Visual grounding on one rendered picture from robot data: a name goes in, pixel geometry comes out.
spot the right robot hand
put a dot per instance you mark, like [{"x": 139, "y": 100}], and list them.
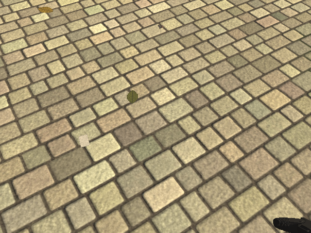
[{"x": 293, "y": 225}]

